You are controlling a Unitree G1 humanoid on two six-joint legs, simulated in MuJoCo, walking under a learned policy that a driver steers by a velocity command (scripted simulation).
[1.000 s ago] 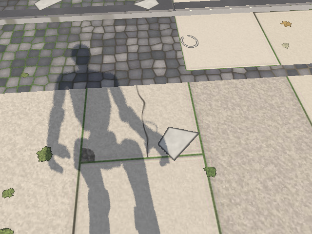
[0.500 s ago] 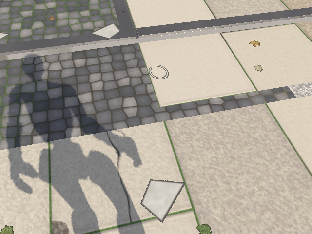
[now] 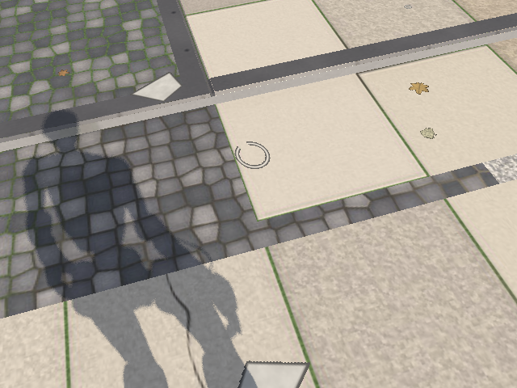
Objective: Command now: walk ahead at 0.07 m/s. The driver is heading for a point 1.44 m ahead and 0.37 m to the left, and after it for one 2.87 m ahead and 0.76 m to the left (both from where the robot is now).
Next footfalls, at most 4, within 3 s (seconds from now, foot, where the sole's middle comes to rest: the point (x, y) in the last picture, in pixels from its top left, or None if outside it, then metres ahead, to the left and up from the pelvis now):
0.16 left None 0.04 0.13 -0.77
1.58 left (256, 384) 0.49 0.06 -0.77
2.12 right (274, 258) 0.86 0.00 -0.77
2.62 left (171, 237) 0.95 0.32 -0.77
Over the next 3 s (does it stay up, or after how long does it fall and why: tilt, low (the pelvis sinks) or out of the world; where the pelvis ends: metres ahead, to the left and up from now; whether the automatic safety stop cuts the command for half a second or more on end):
stays up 1.03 0.28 0.01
